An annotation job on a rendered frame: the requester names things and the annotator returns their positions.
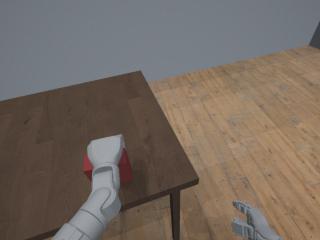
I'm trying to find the robot left hand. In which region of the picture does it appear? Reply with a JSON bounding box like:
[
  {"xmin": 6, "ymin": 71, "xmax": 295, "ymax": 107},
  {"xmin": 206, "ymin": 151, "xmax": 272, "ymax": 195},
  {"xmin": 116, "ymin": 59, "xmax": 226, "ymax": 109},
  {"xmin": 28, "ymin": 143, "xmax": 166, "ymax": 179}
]
[{"xmin": 87, "ymin": 134, "xmax": 126, "ymax": 180}]

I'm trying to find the left robot forearm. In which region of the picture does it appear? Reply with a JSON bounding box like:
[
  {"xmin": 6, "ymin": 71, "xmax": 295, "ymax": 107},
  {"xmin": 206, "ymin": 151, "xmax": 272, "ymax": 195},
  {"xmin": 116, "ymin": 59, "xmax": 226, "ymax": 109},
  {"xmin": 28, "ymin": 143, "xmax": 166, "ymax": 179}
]
[{"xmin": 51, "ymin": 163, "xmax": 121, "ymax": 240}]

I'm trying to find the right robot forearm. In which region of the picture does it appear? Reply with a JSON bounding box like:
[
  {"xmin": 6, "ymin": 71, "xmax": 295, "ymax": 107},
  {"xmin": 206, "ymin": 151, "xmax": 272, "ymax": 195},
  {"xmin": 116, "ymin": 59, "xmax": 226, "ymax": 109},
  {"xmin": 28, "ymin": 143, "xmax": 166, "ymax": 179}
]
[{"xmin": 253, "ymin": 225, "xmax": 284, "ymax": 240}]

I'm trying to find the sponge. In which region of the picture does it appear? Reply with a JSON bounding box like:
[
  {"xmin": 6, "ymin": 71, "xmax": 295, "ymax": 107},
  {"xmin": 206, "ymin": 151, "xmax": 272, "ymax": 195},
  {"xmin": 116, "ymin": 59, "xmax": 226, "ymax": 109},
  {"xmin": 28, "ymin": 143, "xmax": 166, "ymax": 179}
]
[{"xmin": 83, "ymin": 147, "xmax": 133, "ymax": 184}]

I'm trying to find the table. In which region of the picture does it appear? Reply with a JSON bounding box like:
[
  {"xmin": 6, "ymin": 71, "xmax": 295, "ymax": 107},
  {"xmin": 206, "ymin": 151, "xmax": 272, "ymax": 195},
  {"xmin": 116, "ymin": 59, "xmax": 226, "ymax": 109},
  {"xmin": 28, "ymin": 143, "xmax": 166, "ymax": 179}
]
[{"xmin": 0, "ymin": 70, "xmax": 199, "ymax": 240}]

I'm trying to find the robot right hand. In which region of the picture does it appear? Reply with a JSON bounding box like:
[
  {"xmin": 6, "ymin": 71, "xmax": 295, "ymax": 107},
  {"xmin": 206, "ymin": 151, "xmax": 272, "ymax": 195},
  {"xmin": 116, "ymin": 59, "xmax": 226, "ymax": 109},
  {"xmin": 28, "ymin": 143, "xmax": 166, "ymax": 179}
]
[{"xmin": 231, "ymin": 200, "xmax": 270, "ymax": 240}]

